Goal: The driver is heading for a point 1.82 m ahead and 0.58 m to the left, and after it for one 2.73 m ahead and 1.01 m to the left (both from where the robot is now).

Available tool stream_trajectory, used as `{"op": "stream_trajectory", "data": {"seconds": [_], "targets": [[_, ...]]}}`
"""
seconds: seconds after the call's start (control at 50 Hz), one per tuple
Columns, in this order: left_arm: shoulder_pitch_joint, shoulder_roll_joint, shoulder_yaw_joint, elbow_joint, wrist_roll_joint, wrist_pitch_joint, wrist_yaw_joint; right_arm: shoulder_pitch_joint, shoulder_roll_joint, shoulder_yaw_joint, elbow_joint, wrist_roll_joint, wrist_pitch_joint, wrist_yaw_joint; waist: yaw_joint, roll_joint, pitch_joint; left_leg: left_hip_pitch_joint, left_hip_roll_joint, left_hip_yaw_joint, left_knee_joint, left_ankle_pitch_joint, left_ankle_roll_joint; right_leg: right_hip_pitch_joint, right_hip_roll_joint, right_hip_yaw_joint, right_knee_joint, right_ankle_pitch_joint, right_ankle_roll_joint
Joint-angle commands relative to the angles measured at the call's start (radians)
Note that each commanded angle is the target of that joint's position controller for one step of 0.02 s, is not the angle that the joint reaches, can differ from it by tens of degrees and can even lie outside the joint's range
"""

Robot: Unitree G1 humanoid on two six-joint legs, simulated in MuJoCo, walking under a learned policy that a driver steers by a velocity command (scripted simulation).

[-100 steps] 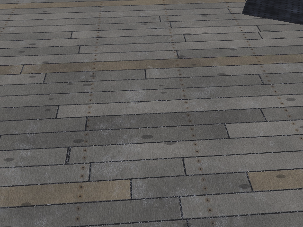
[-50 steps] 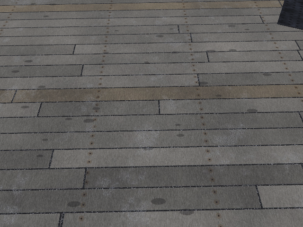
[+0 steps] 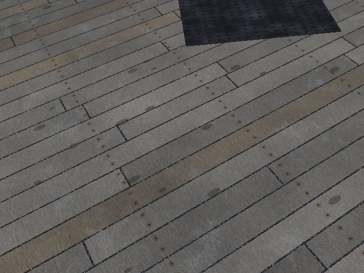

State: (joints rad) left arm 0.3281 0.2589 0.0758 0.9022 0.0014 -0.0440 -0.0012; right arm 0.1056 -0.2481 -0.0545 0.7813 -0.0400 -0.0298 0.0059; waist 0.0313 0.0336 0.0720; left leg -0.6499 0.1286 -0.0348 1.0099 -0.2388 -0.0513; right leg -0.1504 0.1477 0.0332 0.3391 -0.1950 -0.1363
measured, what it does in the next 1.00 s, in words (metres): walks ahead, turning left: left foot, then right foot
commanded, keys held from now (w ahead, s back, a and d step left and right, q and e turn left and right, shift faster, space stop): q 0.88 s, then no key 0.12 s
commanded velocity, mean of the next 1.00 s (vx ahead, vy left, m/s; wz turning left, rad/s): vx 0.07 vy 0.00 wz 0.34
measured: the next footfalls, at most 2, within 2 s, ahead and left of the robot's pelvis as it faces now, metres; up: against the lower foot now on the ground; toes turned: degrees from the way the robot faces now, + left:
left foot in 0.24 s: +0.24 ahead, +0.11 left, +0.00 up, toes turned +3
right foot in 0.74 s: +0.22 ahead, -0.09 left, +0.00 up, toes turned +29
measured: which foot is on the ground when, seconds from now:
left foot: up 0.00-0.22, down 0.24-0.74, up 0.76-1.00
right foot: down 0.00-0.22, up 0.24-0.72, down 0.74-1.00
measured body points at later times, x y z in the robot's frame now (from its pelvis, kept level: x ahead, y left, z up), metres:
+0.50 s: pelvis +0.12 +0.04 -0.01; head +0.16 +0.06 +0.44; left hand +0.22 +0.31 -0.14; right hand +0.23 -0.23 -0.12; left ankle +0.20 +0.11 -0.74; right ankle +0.14 -0.12 -0.68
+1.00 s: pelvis +0.14 -0.01 +0.00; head +0.17 -0.03 +0.45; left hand +0.11 +0.28 -0.09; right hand +0.36 -0.22 -0.13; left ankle +0.05 +0.10 -0.67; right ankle +0.16 -0.10 -0.74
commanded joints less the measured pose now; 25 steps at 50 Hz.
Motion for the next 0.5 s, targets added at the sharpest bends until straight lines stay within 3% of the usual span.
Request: {"op": "stream_trajectory", "data": {"seconds": [0.02, 0.08, 0.14, 0.2, 0.22, 0.24, 0.26, 0.28, 0.3, 0.32, 0.34, 0.38, 0.44, 0.5], "targets": [[0.033, 0.119, 0.017, -0.055, 0.000, -0.009, 0.007, 0.065, -0.055, -0.005, -0.029, 0.007, 0.011, 0.001, -0.022, -0.100, -0.096, 0.044, -0.044, 0.068, -0.096, 0.105, 0.007, 0.062, -0.236, 0.107, -0.021, 0.848, -0.049], [0.066, 0.088, -0.001, -0.038, 0.008, -0.009, 0.017, 0.010, -0.043, 0.010, -0.036, 0.015, 0.005, 0.003, 0.015, -0.113, -0.094, 0.075, -0.062, 0.085, -0.245, 0.195, 0.042, 0.130, -0.248, 0.081, -0.027, 0.853, -0.009], [0.055, 0.090, -0.011, -0.029, 0.024, -0.008, 0.027, 0.009, -0.054, 0.015, -0.023, 0.020, -0.005, 0.000, 0.019, -0.119, -0.087, 0.156, -0.097, 0.092, -0.355, 0.173, 0.081, 0.171, -0.274, 0.060, 0.002, 0.866, 0.001], [0.001, 0.129, -0.004, -0.031, 0.021, -0.008, 0.042, 0.150, -0.102, -0.002, 0.024, 0.016, -0.020, -0.008, -0.051, -0.112, -0.098, 0.300, -0.158, 0.088, -0.473, 0.090, 0.136, 0.198, -0.297, 0.055, 0.170, 0.983, 0.009], [-0.028, 0.147, 0.001, -0.038, 0.010, -0.005, 0.045, 0.230, -0.111, -0.008, 0.046, 0.012, -0.031, -0.010, -0.105, -0.076, -0.121, 0.402, -0.150, 0.072, -0.595, 0.229, 0.157, 0.177, -0.267, 0.027, 0.312, 0.903, 0.026], [-0.040, 0.148, -0.001, -0.077, 0.006, -0.012, 0.047, 0.313, -0.175, -0.024, 0.055, 0.010, -0.040, -0.015, -0.129, 0.011, -0.207, 0.591, 0.003, -0.113, -0.566, 0.691, 0.215, 0.038, -0.191, -0.008, 0.556, 0.574, 0.054], [0.081, 0.066, -0.011, -0.086, -0.002, -0.006, 0.041, 0.276, -0.244, -0.038, 0.038, 0.022, -0.031, -0.010, -0.034, 0.214, -0.277, 0.752, 0.263, -0.427, -0.538, 1.246, 0.414, -0.219, 0.008, -0.070, 0.866, -0.356, 0.109], [0.103, 0.080, -0.016, -0.064, 0.029, 0.013, 0.036, 0.255, -0.199, -0.031, 0.031, 0.062, -0.019, 0.002, -0.021, 0.119, -0.331, 0.716, 0.268, -0.503, -0.601, 1.104, 0.460, -0.264, -0.037, 0.029, 0.931, -0.406, 0.109], [0.036, 0.098, -0.011, -0.064, 0.037, 0.025, 0.033, 0.198, -0.165, -0.029, 0.013, 0.059, -0.009, 0.005, -0.027, 0.036, -0.212, 0.619, 0.216, -0.425, -0.627, 0.880, 0.437, -0.315, -0.069, 0.041, 0.973, -0.361, 0.119], [-0.018, 0.102, -0.009, -0.075, 0.038, 0.032, 0.030, 0.146, -0.129, -0.020, 0.000, 0.047, 0.004, 0.003, -0.020, -0.014, -0.135, 0.524, 0.152, -0.357, -0.667, 0.700, 0.391, -0.341, -0.098, 0.040, 0.931, -0.316, 0.125], [-0.053, 0.102, -0.008, -0.091, 0.036, 0.043, 0.026, 0.133, -0.114, -0.016, -0.003, 0.042, 0.013, -0.002, -0.014, -0.012, -0.099, 0.468, 0.103, -0.315, -0.697, 0.579, 0.352, -0.343, -0.120, 0.036, 0.882, -0.283, 0.134], [-0.047, 0.083, -0.013, -0.100, 0.034, 0.067, 0.020, 0.143, -0.125, -0.022, 0.001, 0.034, 0.026, -0.006, -0.005, 0.032, -0.115, 0.410, 0.035, -0.271, -0.727, 0.430, 0.306, -0.291, -0.116, 0.015, 0.813, -0.233, 0.151], [-0.062, 0.065, -0.019, -0.112, 0.027, 0.081, 0.025, 0.150, -0.160, -0.039, -0.007, 0.029, 0.034, -0.005, -0.014, 0.053, -0.142, 0.405, 0.005, -0.283, -0.747, 0.240, 0.285, -0.296, -0.114, 0.007, 0.705, -0.221, 0.169], [-0.121, 0.075, -0.018, -0.135, 0.024, 0.089, 0.033, 0.160, -0.173, -0.050, -0.017, 0.024, 0.049, -0.006, -0.044, 0.089, -0.130, 0.404, -0.007, -0.345, -0.784, -0.030, 0.267, -0.317, -0.118, 0.013, 0.610, -0.210, 0.178]]}}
